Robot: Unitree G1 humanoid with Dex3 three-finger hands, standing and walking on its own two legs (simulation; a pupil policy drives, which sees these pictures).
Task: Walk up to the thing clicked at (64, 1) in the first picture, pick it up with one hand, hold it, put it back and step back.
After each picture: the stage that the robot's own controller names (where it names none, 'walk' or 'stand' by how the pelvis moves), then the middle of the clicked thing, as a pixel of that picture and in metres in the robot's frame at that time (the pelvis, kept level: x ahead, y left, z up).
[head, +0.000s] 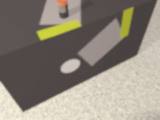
stand; (63, 8) +1.00 +0.16 -0.06
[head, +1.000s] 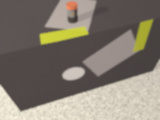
rise first; (72, 12) +0.91 +0.12 -0.04
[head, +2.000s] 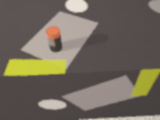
walk; (54, 39) +0.62 +0.22 -0.05
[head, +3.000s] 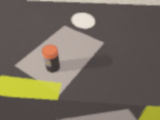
stand; (51, 59) +0.51 +0.17 -0.03
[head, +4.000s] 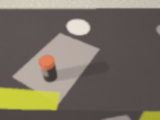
stand; (48, 69) +0.48 +0.18 -0.06
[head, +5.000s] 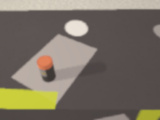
stand; (46, 69) +0.49 +0.19 -0.07
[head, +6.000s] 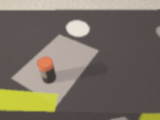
stand; (47, 70) +0.48 +0.19 -0.07
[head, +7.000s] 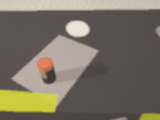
stand; (47, 71) +0.48 +0.19 -0.07
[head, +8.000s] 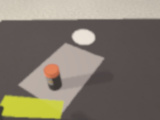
rise first; (53, 77) +0.47 +0.18 -0.06
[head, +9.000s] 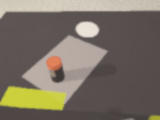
go down; (56, 69) +0.49 +0.18 -0.06
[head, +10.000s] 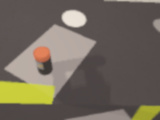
go down; (43, 61) +0.50 +0.16 -0.04
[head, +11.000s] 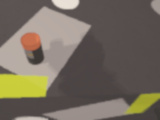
go down; (33, 49) +0.50 +0.17 -0.01
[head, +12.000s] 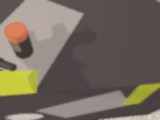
close in; (20, 41) +0.50 +0.18 +0.02
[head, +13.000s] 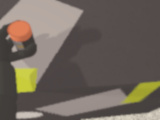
close; (23, 40) +0.50 +0.16 +0.03
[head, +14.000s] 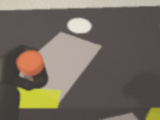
lift; (34, 71) +0.34 +0.16 +0.14
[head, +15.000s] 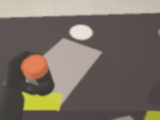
hold; (39, 76) +0.31 +0.15 +0.14
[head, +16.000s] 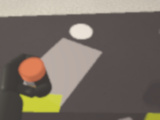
hold; (37, 78) +0.31 +0.16 +0.13
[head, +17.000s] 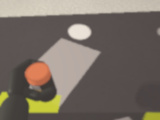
hold; (42, 83) +0.31 +0.14 +0.11
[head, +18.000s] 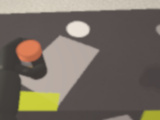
crouch; (33, 61) +0.38 +0.17 +0.14
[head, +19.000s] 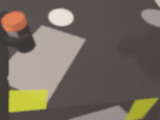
lower; (20, 33) +0.48 +0.17 +0.14
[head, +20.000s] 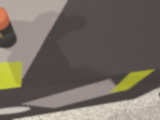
lower; (0, 29) +0.52 +0.18 +0.04
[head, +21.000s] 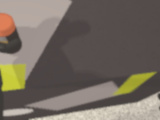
lower; (6, 35) +0.50 +0.17 +0.04
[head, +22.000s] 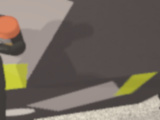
lower; (11, 37) +0.50 +0.16 +0.04
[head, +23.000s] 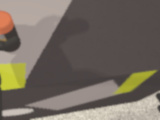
lower; (5, 33) +0.51 +0.17 +0.04
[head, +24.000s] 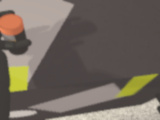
open; (14, 36) +0.51 +0.16 +0.04
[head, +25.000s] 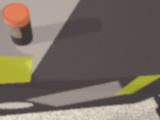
rise; (19, 26) +0.50 +0.15 +0.04
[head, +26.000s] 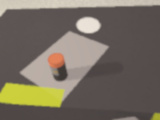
sink last; (58, 67) +0.48 +0.16 -0.02
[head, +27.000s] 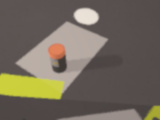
stand; (58, 58) +0.49 +0.14 -0.01
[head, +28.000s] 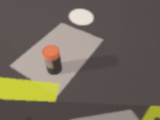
stand; (52, 60) +0.48 +0.15 +0.00
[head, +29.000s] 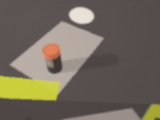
stand; (53, 59) +0.48 +0.15 +0.00
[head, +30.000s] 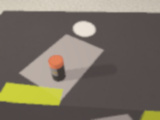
stand; (57, 68) +0.50 +0.15 -0.06
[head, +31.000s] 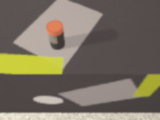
walk; (56, 35) +0.57 +0.13 -0.04
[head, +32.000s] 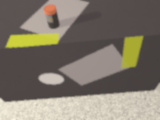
walk; (52, 17) +0.79 +0.23 -0.04
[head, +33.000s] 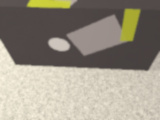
stand; out of the picture +1.10 +0.18 -0.04
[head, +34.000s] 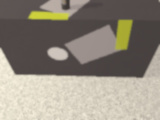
stand; (65, 0) +1.13 +0.17 -0.06
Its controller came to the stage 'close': yes
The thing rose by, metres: 0.20
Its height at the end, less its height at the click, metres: +0.00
